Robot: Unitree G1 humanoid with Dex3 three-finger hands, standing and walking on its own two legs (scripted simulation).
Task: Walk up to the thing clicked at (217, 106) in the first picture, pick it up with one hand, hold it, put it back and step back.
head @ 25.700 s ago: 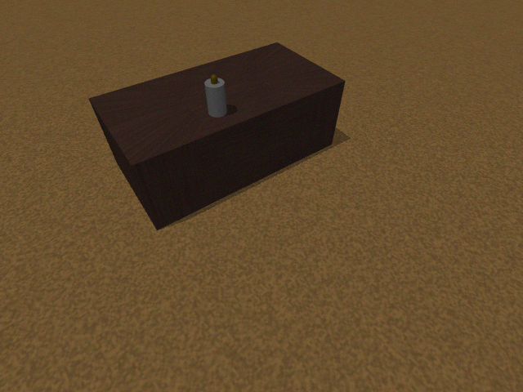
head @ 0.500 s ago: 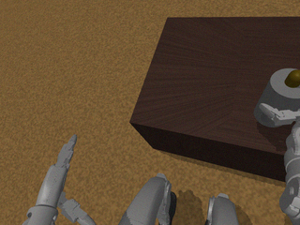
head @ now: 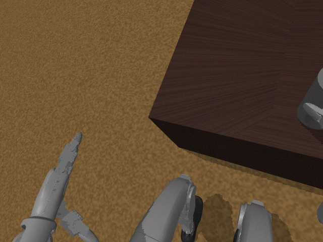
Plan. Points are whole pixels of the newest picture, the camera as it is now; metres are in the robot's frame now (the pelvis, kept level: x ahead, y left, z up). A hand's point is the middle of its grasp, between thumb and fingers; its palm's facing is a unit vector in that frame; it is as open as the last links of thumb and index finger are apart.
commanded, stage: lower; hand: right
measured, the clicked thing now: out of the picture +0.51 -0.22 -0.07
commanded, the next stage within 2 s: loosen in 0.10 s
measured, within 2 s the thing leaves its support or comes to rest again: neither
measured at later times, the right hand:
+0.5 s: hand out of the picture +0.50 -0.23 -0.08, palm faces +0.26 +0.96 -0.01, open 11.5 cm
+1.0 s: hand out of the picture +0.52 -0.24 -0.04, palm faces +0.27 +0.96 +0.01, open 12.9 cm
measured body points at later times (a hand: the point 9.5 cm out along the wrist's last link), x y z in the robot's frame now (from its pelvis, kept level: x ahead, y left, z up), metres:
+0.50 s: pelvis -0.01 +0.00 -0.01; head +0.18 -0.08 +0.38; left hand +0.17 +0.25 +0.10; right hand +0.48 -0.28 -0.08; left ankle +0.09 +0.11 -0.55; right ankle +0.02 -0.10 -0.55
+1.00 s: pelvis -0.02 +0.00 -0.02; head +0.17 -0.08 +0.38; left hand +0.16 +0.25 +0.10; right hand +0.50 -0.29 -0.04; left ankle +0.09 +0.11 -0.55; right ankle +0.02 -0.10 -0.55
